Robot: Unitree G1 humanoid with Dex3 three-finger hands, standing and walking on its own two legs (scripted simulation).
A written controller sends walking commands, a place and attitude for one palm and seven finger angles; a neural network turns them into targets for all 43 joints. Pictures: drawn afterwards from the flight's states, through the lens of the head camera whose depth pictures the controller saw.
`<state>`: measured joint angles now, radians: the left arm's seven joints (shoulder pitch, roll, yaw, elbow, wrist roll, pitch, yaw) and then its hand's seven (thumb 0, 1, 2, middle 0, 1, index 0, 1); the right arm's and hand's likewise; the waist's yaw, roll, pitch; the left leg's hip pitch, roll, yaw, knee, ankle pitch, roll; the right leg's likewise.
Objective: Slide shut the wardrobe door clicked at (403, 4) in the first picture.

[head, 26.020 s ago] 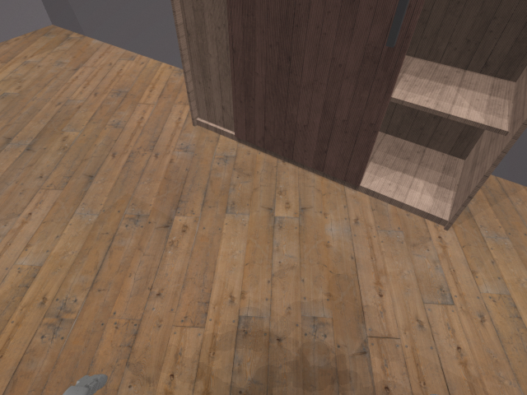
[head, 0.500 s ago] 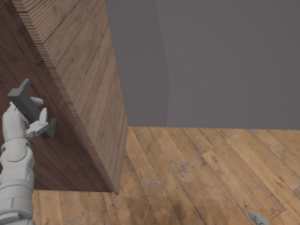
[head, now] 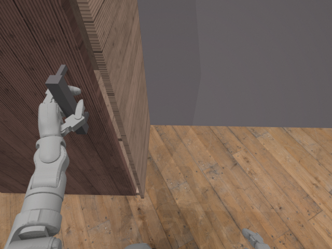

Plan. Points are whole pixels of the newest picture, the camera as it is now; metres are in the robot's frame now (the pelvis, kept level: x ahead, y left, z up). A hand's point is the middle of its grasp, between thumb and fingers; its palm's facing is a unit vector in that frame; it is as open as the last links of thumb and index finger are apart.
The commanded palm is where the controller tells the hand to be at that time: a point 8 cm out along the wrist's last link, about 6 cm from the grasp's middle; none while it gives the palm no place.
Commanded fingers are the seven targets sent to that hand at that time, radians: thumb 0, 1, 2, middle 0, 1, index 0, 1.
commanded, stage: stop walking and hold the door there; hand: left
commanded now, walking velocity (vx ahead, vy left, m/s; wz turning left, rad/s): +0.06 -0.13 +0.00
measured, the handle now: (73, 101) +0.41 +0.27 +0.11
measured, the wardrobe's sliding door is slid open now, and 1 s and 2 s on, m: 0.02 0.03 0.03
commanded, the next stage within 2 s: loosen the grip on the handle in 0.80 s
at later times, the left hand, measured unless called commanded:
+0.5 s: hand (79, 116) +0.37 +0.24 +0.10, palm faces +0.41 -0.88 -0.24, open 5.7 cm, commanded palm +0.34 +0.27 +0.10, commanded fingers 0.00 0.90 0.90 -0.45 -1.40 -0.45 -1.40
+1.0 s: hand (75, 115) +0.37 +0.25 +0.11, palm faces +0.42 -0.89 -0.20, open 6.1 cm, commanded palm +0.32 +0.28 +0.12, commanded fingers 0.00 0.17 0.55 -0.45 -1.40 -0.45 -1.40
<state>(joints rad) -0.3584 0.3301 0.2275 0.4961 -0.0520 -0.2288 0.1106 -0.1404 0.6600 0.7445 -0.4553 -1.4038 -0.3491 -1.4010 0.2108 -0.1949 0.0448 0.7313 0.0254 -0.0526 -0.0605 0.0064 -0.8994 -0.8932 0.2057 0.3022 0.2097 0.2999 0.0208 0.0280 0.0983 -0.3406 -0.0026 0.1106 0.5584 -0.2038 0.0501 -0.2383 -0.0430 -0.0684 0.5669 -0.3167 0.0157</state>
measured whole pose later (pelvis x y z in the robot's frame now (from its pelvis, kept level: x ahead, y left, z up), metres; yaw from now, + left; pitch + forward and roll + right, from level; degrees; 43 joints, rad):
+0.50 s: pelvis +0.00 -0.04 +0.01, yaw +0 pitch -1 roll -2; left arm -0.38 0.41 0.28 0.62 -0.05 -0.17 0.12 -0.16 0.65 0.75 -0.45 -1.40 -0.39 -1.40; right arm 0.20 -0.24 0.02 0.72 0.03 -0.08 -0.08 0.01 -0.90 -0.89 0.20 0.30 0.21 0.30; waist 0.00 0.03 0.07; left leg -0.31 0.07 0.07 0.51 -0.19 0.00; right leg -0.20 0.00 -0.02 0.44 -0.22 0.02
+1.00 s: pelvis +0.01 -0.06 +0.01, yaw +1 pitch +1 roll +0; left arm -0.42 0.42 0.40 0.66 0.01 -0.16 0.00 -0.16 0.55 0.74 -0.45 -1.39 -0.42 -1.40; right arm 0.24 -0.24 -0.02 0.71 0.02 -0.09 -0.08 0.01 -0.90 -0.89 0.20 0.30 0.21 0.30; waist 0.01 -0.03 0.01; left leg -0.33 0.05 0.06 0.49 -0.17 -0.01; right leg -0.26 -0.01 -0.03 0.51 -0.27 0.00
